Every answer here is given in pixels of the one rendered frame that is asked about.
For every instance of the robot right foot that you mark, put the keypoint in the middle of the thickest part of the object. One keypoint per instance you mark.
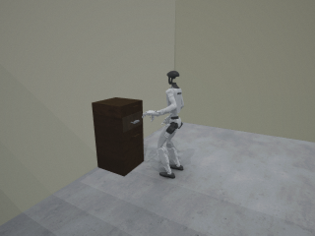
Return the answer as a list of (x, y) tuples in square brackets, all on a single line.
[(179, 167)]

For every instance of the left robot upper arm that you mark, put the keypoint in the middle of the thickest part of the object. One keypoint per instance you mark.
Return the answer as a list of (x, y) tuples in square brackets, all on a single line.
[(171, 98)]

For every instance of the left robot forearm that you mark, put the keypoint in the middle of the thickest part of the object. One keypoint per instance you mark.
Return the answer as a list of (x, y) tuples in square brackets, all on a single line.
[(164, 111)]

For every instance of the left robot hand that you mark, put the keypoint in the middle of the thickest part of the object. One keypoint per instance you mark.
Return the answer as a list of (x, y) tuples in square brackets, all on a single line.
[(149, 113)]

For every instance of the right robot upper arm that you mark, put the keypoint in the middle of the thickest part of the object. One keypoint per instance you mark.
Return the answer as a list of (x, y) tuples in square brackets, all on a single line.
[(182, 102)]

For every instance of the right robot hand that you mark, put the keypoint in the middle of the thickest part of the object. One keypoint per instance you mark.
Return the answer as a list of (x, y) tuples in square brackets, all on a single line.
[(166, 120)]

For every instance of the drawer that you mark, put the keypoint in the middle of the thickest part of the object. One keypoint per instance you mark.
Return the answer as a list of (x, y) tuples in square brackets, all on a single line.
[(126, 121)]

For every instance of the robot right thigh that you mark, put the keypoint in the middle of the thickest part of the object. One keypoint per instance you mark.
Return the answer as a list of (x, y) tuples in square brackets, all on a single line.
[(169, 142)]

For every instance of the cabinet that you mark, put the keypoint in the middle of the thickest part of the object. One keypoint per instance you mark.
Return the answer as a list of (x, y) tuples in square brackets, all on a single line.
[(116, 151)]

